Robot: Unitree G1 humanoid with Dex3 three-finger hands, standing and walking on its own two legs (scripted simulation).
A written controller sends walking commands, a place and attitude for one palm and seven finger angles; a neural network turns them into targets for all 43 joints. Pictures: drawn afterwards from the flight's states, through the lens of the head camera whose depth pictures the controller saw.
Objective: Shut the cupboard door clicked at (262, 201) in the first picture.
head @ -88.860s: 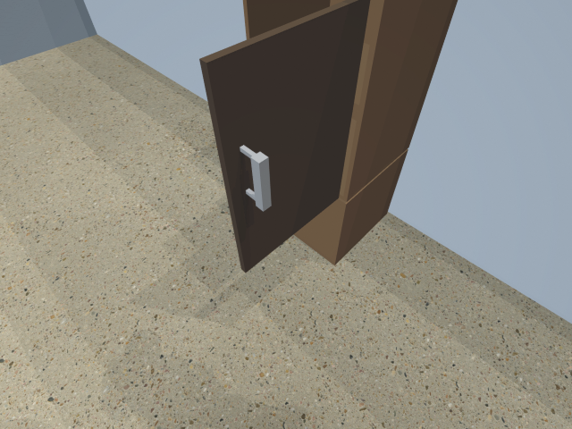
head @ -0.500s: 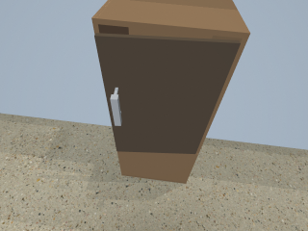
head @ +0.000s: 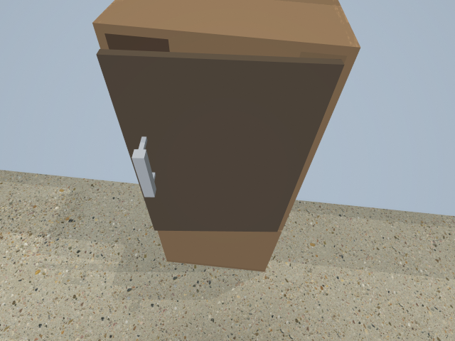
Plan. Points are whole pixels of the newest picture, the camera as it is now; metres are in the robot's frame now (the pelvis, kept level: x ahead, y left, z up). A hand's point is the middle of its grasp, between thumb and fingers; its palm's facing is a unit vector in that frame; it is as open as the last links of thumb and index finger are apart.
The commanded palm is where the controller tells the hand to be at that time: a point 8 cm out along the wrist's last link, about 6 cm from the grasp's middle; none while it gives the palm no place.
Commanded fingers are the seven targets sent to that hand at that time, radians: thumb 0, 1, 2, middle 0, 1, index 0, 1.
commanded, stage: come to a stop and stand still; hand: left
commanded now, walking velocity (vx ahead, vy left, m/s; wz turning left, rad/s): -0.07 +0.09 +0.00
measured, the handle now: (146, 167) +0.45 +0.21 +0.01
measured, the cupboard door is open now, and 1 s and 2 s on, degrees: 6 6 6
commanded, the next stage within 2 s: look again from close up in 0.84 s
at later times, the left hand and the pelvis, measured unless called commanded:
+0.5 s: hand out of the picture -0.01 +0.27 -0.17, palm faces -0.01 -0.96 -0.28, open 7.4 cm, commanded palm none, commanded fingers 0.00 0.90 0.90 -0.20 -0.30 -0.20 -0.30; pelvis -0.06 +0.07 -0.01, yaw +0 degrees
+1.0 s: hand out of the picture -0.09 +0.26 -0.18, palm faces +0.01 -0.98 -0.20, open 7.4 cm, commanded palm none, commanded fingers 0.00 0.90 0.90 -0.20 -0.30 -0.20 -0.30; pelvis -0.07 +0.07 +0.00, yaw +0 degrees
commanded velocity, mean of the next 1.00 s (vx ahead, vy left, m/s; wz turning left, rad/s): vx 0.00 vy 0.00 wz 0.00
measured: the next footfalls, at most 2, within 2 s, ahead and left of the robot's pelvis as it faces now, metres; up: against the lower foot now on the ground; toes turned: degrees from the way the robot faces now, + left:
right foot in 1.12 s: -0.06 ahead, -0.05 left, +0.00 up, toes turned -3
